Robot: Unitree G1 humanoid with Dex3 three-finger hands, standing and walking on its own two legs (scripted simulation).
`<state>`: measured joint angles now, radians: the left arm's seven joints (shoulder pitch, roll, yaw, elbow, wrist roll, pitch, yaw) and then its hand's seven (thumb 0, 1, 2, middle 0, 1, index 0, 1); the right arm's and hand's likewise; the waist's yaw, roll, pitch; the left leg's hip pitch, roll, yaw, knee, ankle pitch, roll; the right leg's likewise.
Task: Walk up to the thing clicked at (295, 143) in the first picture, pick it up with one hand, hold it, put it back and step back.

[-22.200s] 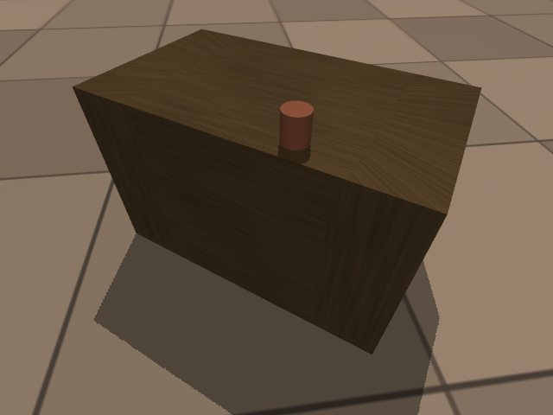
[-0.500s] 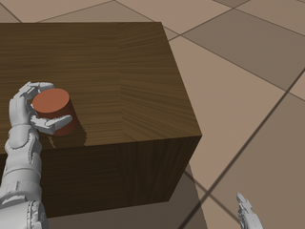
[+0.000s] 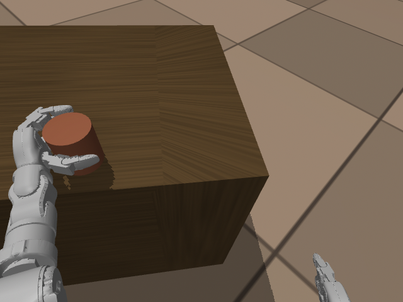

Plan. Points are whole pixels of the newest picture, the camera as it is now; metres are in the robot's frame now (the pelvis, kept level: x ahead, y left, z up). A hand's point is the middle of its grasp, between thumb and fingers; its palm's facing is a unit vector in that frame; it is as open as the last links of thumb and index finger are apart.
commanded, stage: open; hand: left
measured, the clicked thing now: (76, 144) +0.45 +0.23 +0.08
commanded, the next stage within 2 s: withdraw in 0.08 s
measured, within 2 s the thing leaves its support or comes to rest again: neither
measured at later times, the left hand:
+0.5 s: hand (24, 110) +0.46 +0.29 +0.16, palm faces +0.36 -0.93 +0.00, open 17.1 cm
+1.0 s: hand out of the picture +0.41 +0.38 +0.18, palm faces +0.47 -0.84 -0.27, open 17.6 cm
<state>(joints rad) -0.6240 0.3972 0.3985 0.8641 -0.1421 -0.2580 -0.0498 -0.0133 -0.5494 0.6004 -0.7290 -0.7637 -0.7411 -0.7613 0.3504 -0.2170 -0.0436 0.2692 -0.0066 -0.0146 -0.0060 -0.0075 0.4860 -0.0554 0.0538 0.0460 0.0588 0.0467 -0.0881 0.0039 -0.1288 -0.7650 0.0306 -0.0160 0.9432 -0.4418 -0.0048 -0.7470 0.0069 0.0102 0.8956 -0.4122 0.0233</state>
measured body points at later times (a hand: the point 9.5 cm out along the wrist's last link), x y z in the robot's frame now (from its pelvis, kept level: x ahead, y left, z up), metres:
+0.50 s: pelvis +0.01 +0.00 +0.01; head +0.06 +0.02 +0.45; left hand +0.43 +0.34 +0.16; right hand +0.16 -0.27 -0.03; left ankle +0.01 +0.12 -0.69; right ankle +0.01 -0.14 -0.69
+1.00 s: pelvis +0.01 +0.00 +0.03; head +0.06 +0.01 +0.48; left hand +0.38 +0.43 +0.20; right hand +0.16 -0.24 -0.05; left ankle +0.01 +0.12 -0.69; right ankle +0.01 -0.14 -0.69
